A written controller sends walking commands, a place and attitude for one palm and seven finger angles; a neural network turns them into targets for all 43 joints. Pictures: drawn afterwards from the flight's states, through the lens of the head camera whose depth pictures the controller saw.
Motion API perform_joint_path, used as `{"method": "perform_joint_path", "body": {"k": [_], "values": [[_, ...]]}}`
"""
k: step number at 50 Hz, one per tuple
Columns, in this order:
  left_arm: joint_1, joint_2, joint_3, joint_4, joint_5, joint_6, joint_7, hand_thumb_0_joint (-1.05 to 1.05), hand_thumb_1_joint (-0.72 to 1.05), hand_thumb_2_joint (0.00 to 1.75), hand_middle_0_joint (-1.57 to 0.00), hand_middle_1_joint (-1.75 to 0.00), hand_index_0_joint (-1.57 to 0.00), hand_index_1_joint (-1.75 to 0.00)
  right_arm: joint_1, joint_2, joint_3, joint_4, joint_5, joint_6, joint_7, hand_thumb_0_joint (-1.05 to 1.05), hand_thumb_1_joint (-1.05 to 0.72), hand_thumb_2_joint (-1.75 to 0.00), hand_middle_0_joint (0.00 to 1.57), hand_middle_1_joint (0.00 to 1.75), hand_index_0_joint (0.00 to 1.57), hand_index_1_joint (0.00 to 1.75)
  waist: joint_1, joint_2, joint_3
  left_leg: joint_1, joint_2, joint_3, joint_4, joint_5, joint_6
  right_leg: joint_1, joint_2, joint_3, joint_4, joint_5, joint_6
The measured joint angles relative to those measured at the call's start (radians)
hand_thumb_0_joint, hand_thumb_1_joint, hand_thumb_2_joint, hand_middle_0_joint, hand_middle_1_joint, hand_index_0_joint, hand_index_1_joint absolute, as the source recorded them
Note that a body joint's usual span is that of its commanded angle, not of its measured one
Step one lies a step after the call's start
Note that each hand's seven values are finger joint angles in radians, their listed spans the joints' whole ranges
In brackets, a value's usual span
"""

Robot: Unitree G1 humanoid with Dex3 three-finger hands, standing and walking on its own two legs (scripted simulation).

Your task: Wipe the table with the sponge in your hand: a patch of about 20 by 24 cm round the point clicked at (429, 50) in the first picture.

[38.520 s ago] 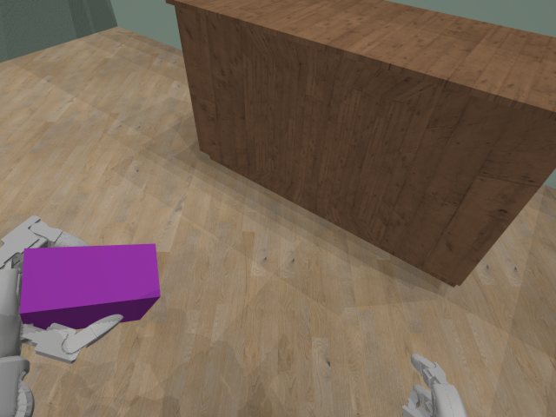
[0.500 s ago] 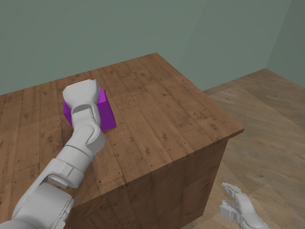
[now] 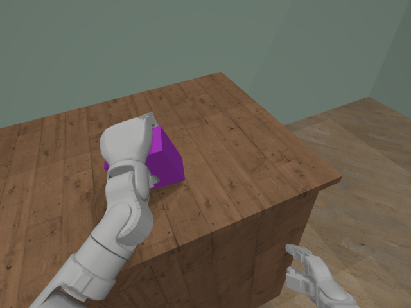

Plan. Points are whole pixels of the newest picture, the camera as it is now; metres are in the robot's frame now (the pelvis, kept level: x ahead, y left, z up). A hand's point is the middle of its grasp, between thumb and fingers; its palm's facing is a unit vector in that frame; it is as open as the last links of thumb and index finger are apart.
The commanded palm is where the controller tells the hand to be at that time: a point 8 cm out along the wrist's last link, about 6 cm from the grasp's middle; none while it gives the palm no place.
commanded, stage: wipe back along the third lane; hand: left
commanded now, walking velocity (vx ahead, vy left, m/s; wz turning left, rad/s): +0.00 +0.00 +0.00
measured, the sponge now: (151, 167) +0.34 +0.17 +0.12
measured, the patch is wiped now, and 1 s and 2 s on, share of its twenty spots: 1.00 1.00 1.00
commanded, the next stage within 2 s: slide back across to the middle lane in 0.56 s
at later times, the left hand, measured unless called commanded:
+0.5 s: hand (159, 174) +0.29 +0.13 +0.17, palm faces +0.34 -0.26 -0.91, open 10.1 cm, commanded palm +0.23 +0.12 +0.18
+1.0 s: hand (157, 186) +0.26 +0.12 +0.17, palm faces +0.28 -0.29 -0.92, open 10.1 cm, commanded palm +0.20 +0.15 +0.21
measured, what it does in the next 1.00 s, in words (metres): shifts its weight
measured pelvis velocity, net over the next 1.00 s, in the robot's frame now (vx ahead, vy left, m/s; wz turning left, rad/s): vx -0.02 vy -0.09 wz -0.09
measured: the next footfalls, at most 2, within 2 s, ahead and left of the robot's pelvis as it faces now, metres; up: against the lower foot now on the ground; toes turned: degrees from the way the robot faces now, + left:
none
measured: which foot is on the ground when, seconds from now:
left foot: down 0.00-1.00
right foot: down 0.00-1.00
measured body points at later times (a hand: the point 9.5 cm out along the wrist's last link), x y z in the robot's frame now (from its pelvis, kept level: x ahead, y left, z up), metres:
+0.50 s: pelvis -0.02 -0.06 +0.00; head -0.06 -0.10 +0.45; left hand +0.27 +0.14 +0.22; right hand +0.22 -0.27 -0.06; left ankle -0.03 +0.07 -0.73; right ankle -0.02 -0.11 -0.73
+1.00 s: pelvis -0.02 -0.09 +0.00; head -0.07 -0.15 +0.44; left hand +0.24 +0.13 +0.22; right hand +0.21 -0.31 -0.07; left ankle -0.02 +0.08 -0.72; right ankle -0.02 -0.11 -0.73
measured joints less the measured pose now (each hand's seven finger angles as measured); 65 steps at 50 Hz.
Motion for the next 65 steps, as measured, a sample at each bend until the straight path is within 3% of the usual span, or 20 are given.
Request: {"method": "perform_joint_path", "body": {"k": [14,25,33,52,65], "values": [[0.151,0.003,0.064,-0.139,-0.047,-0.013,0.035,0.02,-0.48,1.04,-0.67,-1.38,-0.71,-1.35,0.007,-0.009,0.003,-0.018,0.004,0.028,-0.018,0.02,-0.90,-0.90,0.20,0.30,0.19,0.30,-0.027,0.000,-0.002,0.022,0.037,0.010,0.003,0.003,-0.037,0.009,0.036,0.008,0.014,0.008,-0.033],[0.203,0.040,0.124,-0.148,-0.076,-0.017,0.045,0.02,-0.47,1.04,-0.66,-1.38,-0.70,-1.36,0.004,-0.037,-0.012,-0.029,0.007,-0.002,-0.063,0.02,-0.90,-0.90,0.19,0.30,0.19,0.30,-0.048,-0.003,0.005,0.040,0.072,0.009,-0.020,0.021,-0.072,0.021,0.071,0.006,-0.009,0.034,-0.069],[0.282,0.059,0.163,-0.206,-0.093,-0.033,0.039,0.02,-0.47,1.04,-0.66,-1.38,-0.70,-1.36,0.014,-0.043,-0.019,-0.023,0.003,-0.020,-0.072,0.02,-0.90,-0.90,0.19,0.30,0.19,0.30,-0.055,0.008,0.003,0.053,0.092,0.012,-0.026,0.022,-0.069,0.035,0.091,0.009,-0.023,0.043,-0.089],[0.433,0.174,0.315,-0.321,-0.216,-0.104,-0.041,-0.01,-0.47,1.04,-0.67,-1.38,-0.71,-1.35,0.001,-0.029,-0.004,-0.012,-0.020,-0.061,-0.114,0.02,-0.90,-0.90,0.20,0.30,0.19,0.30,-0.036,0.007,0.015,0.050,0.094,-0.001,-0.002,0.049,-0.042,0.035,0.118,0.058,-0.025,0.052,-0.114],[0.685,0.293,0.505,-0.437,-0.282,-0.186,-0.087,-0.02,-0.49,1.04,-0.69,-1.36,-0.72,-1.34,0.023,-0.065,-0.026,-0.020,-0.029,-0.122,-0.129,0.02,-0.90,-0.90,0.20,0.30,0.19,0.30,-0.020,0.012,0.015,0.010,0.071,-0.032,0.074,0.058,-0.033,0.012,0.125,0.103,0.008,0.031,-0.112]]}}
